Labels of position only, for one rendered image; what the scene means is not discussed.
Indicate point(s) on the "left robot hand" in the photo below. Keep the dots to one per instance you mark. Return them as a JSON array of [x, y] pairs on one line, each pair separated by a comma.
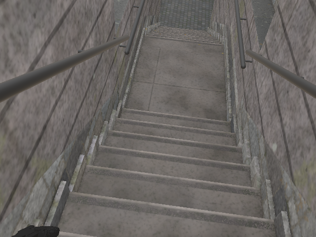
[[38, 231]]

